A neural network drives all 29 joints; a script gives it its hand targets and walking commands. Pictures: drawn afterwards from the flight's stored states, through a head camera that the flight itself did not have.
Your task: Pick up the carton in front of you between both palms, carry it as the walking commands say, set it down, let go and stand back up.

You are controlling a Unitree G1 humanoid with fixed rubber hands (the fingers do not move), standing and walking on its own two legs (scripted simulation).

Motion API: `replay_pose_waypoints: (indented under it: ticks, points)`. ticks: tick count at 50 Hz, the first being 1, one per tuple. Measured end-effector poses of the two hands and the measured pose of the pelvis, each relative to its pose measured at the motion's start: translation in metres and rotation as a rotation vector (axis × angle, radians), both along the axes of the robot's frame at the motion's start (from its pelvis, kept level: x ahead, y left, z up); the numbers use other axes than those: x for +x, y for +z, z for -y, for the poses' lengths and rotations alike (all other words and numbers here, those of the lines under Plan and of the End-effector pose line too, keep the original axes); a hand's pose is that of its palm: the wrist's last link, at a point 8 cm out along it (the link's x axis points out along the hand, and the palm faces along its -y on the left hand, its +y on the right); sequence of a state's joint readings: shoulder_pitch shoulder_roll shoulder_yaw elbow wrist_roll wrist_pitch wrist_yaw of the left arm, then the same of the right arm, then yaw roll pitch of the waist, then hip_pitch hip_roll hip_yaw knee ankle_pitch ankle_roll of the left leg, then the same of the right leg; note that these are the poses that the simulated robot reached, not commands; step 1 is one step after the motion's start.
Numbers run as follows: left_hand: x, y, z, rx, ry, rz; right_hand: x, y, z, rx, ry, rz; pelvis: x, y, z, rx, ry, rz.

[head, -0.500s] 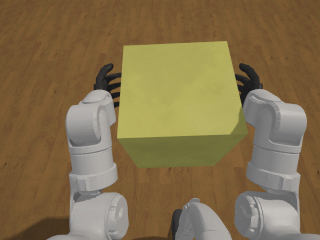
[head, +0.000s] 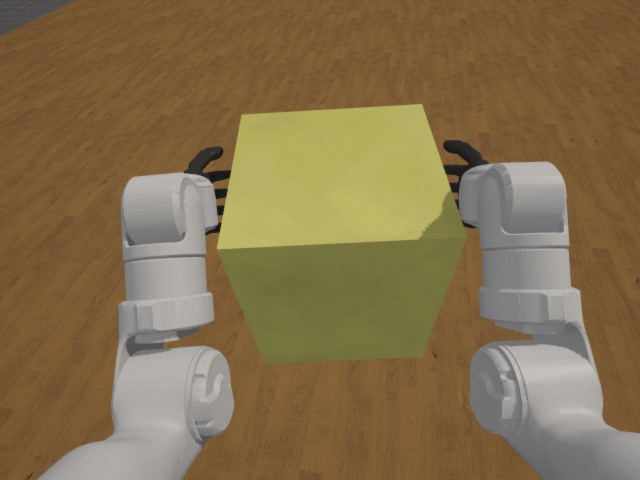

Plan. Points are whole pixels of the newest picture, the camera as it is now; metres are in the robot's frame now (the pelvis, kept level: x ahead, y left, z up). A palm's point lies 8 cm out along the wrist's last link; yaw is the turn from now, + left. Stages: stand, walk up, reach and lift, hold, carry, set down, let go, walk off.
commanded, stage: carry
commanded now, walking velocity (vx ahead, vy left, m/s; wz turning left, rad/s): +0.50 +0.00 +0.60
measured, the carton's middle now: (337, 243) +0.38 -0.03 +0.12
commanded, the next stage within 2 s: none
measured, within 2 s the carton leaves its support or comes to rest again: neither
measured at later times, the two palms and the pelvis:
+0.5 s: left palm (206, 176) +0.58 +0.17 +0.09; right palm (377, 143) +0.63 -0.13 +0.10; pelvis +0.33 -0.03 +0.03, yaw +7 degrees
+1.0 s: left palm (264, 75) +0.92 +0.07 +0.11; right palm (400, 73) +0.85 -0.22 +0.12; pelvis +0.63 -0.02 +0.02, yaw -12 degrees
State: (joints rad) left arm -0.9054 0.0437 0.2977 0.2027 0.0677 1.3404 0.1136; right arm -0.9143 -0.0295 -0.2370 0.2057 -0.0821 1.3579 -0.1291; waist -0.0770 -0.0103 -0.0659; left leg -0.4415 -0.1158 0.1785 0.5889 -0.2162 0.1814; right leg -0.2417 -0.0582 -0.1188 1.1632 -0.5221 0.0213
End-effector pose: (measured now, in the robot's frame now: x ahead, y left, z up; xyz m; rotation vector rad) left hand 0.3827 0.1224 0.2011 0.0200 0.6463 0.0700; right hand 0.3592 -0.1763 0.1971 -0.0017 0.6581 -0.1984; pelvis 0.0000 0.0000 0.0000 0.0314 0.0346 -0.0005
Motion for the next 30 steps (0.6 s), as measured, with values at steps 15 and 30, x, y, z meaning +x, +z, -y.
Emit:
replay_pose_waypoints:
  ticks: [15,30]
  points:
    - [0.112,-0.094,-0.058,-0.100,0.283,-0.163,0.179,-0.084,-0.060,0.053,0.137,-0.168,0.186,0.029,0.020,-0.053,0.114,-0.071]
    - [0.260,-0.083,-0.035,-0.041,0.197,-0.050,0.309,-0.081,-0.036,0.061,0.122,-0.047,0.386,0.034,0.016,-0.038,0.068,-0.059]
